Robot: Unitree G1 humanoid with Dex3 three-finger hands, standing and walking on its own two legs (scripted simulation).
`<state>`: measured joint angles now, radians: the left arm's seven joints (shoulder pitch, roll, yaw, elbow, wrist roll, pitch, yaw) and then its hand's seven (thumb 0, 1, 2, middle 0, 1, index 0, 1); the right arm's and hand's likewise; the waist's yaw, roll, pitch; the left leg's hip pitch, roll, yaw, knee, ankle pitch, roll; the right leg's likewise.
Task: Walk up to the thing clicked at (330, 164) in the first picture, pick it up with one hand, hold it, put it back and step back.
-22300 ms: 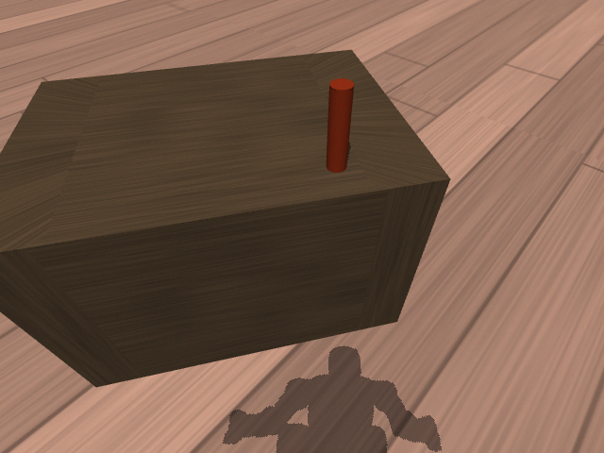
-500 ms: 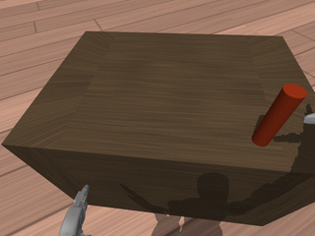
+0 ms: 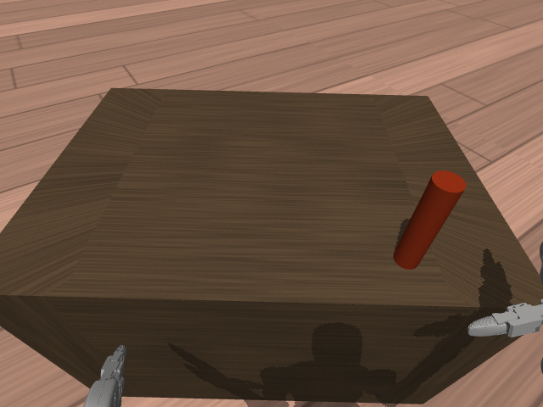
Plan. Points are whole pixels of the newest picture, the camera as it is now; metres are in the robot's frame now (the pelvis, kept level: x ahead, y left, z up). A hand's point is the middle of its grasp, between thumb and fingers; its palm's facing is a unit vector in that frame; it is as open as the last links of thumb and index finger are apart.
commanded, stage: sink last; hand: right
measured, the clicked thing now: (424, 225) +0.42 -0.24 +0.04
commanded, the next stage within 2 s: home in 0.66 s
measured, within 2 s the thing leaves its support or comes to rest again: neither
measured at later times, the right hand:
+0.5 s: hand (507, 400) +0.14 -0.23 +0.09, palm faces +0.37 +0.85 -0.38, open 17.5 cm
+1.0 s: hand (503, 400) +0.15 -0.24 +0.06, palm faces +0.36 +0.87 -0.35, open 17.5 cm
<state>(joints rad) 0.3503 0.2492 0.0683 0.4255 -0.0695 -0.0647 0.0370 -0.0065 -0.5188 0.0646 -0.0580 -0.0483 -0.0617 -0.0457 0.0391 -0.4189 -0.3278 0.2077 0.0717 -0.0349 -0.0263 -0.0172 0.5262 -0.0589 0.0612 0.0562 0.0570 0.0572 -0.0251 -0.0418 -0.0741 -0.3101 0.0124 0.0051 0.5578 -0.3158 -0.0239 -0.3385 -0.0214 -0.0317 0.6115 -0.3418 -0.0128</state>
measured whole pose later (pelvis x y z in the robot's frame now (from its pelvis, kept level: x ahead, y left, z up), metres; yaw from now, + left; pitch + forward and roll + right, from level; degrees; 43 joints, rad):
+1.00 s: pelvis -0.02 +0.03 +0.01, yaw -2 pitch -3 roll -1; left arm 0.25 0.18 0.03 0.60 -0.03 -0.12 0.06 -0.01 -0.14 0.36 -0.11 -0.15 -0.11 -0.14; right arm 0.44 -0.28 -0.26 0.01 0.06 -0.26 -0.02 -0.02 0.56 -0.05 0.05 0.05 0.05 0.06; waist -0.06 -0.02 0.05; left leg -0.15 0.02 0.04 0.46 -0.25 0.01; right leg -0.15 -0.01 0.00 0.42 -0.21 0.02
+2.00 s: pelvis +0.00 +0.02 +0.01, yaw -1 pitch -1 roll +0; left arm 0.18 0.32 0.00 0.86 0.03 -0.01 0.00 0.01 0.90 0.90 -0.20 -0.30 -0.20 -0.29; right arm 0.19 -0.33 0.01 0.87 -0.03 -0.04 -0.01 -0.01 0.54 -0.06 0.06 0.06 0.06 0.06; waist 0.01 -0.03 0.00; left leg -0.18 0.01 0.02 0.48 -0.29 0.01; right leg -0.18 -0.02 -0.02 0.46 -0.27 0.02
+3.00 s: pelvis -0.01 +0.02 +0.02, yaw +0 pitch -3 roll +0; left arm 0.14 0.35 -0.01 1.13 0.01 -0.01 0.00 0.01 0.90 0.90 -0.20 -0.30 -0.20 -0.29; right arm 0.13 -0.36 0.02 1.13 -0.01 -0.01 0.00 -0.01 0.50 -0.08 0.06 0.06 0.06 0.06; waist 0.00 -0.01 0.03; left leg -0.09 0.00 0.00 0.32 -0.19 0.00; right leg -0.08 -0.02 -0.04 0.30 -0.17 0.02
